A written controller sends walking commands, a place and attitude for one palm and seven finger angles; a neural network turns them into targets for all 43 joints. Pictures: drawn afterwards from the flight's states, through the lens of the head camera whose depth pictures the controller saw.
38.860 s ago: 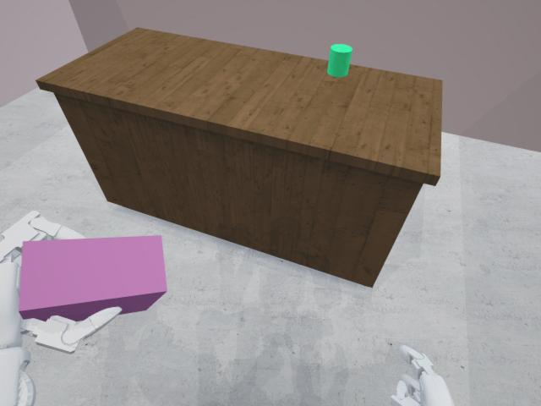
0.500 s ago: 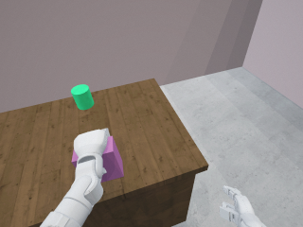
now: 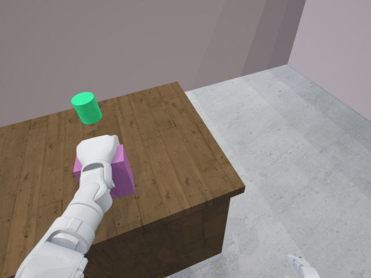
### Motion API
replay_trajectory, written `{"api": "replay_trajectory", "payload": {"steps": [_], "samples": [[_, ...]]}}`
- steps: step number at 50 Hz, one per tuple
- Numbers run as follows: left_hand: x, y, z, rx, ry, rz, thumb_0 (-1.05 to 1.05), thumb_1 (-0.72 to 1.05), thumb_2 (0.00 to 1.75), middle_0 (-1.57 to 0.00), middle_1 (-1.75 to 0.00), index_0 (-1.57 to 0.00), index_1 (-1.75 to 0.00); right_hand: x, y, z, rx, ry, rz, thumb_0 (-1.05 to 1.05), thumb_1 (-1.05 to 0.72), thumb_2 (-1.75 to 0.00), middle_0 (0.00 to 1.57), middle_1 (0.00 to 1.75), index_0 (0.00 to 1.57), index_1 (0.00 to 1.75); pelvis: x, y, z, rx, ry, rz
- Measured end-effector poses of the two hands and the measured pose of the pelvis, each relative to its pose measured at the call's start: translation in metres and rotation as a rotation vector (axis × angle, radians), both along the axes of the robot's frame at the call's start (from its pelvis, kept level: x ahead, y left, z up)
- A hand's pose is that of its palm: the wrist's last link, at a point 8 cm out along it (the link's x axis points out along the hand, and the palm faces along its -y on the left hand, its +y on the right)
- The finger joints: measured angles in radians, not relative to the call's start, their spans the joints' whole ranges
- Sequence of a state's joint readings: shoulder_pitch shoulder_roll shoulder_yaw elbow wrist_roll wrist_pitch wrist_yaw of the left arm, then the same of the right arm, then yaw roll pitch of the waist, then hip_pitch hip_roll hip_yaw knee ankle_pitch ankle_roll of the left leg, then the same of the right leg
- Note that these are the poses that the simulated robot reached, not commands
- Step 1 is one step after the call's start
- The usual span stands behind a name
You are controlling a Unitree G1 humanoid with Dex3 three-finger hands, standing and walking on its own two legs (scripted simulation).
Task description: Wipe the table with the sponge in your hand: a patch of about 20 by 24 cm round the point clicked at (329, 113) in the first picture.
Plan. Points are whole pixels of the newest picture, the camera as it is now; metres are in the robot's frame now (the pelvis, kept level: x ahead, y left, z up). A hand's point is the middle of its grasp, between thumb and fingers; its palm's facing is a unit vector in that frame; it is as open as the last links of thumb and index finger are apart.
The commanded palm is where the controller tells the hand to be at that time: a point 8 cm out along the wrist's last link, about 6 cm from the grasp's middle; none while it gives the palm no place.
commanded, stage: wipe forward along the middle lane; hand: left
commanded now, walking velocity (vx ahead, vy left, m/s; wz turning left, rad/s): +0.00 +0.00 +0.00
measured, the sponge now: (109, 179) +0.36 +0.24 -0.01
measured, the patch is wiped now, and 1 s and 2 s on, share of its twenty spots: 0.95 0.95 1.00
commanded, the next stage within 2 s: slide back across to the first lane in 0.90 s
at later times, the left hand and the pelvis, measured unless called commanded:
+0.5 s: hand (101, 149) +0.42 +0.26 +0.04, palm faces -0.11 -0.01 -0.99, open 10.0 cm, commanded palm +0.41 +0.27 +0.07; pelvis +0.00 +0.00 +0.00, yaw +0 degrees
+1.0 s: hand (96, 136) +0.47 +0.29 +0.04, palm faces -0.13 -0.01 -0.99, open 10.0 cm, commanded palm +0.45 +0.29 +0.07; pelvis +0.01 +0.02 -0.01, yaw -1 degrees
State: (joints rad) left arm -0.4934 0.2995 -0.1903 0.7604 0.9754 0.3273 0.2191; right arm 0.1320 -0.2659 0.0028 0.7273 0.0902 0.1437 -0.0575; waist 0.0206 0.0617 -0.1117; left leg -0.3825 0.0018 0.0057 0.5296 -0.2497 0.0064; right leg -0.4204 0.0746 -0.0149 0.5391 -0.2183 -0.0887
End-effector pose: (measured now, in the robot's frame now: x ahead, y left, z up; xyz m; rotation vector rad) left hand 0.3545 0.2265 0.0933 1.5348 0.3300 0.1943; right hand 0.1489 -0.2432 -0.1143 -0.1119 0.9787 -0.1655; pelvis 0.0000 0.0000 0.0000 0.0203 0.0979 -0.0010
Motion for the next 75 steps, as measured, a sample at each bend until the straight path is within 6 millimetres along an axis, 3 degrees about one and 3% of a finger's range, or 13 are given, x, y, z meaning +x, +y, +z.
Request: {"api": "replay_trajectory", "payload": {"steps": [11,31,51,57,65,75], "samples": [[0.023,0.008,0.0,0.018,0.012,0.007,0.0,-0.53,1.07,-0.75,-1.33,-0.77,-1.32,-0.028,-0.011,-0.012,-0.007,0.077,-0.03,0.01,-0.9,-0.89,0.2,0.3,0.2,0.3,0.0,-0.004,-0.003,-0.002,0.041,0.003],[0.061,0.03,0.0,0.024,0.036,0.019,0.01,-0.53,1.07,-0.76,-1.32,-0.77,-1.32,-0.051,-0.021,-0.014,-0.035,0.149,-0.075,0.0,-0.9,-0.89,0.2,0.3,0.2,0.3,0.006,-0.001,-0.005,-0.013,0.102,-0.003],[0.1,0.057,0.002,0.024,0.043,0.021,0.01,-0.54,1.07,-0.76,-1.32,-0.78,-1.32,-0.091,-0.002,-0.016,-0.064,0.251,-0.122,0.0,-0.9,-0.89,0.2,0.3,0.2,0.3,0.008,0.023,-0.009,-0.032,0.165,-0.009],[0.104,0.067,0.003,0.006,0.02,0.015,0.01,-0.54,1.07,-0.76,-1.32,-0.78,-1.32,-0.103,0.009,-0.015,-0.054,0.282,-0.146,0.0,-0.9,-0.89,0.2,0.3,0.2,0.3,0.012,0.033,-0.008,-0.035,0.169,-0.021],[0.104,0.079,0.004,-0.01,0.001,0.008,0.01,-0.53,1.07,-0.76,-1.32,-0.77,-1.32,-0.093,0.026,-0.011,-0.038,0.276,-0.143,0.0,-0.9,-0.89,0.2,0.3,0.2,0.3,0.021,0.046,-0.004,-0.038,0.144,-0.023],[0.097,0.104,0.004,-0.017,-0.003,0.026,0.01,-0.53,1.07,-0.75,-1.33,-0.76,-1.33,-0.046,0.039,-0.003,-0.034,0.202,-0.093,0.0,-0.9,-0.89,0.2,0.3,0.2,0.3,0.035,0.057,-0.001,-0.044,0.122,-0.021]]}}
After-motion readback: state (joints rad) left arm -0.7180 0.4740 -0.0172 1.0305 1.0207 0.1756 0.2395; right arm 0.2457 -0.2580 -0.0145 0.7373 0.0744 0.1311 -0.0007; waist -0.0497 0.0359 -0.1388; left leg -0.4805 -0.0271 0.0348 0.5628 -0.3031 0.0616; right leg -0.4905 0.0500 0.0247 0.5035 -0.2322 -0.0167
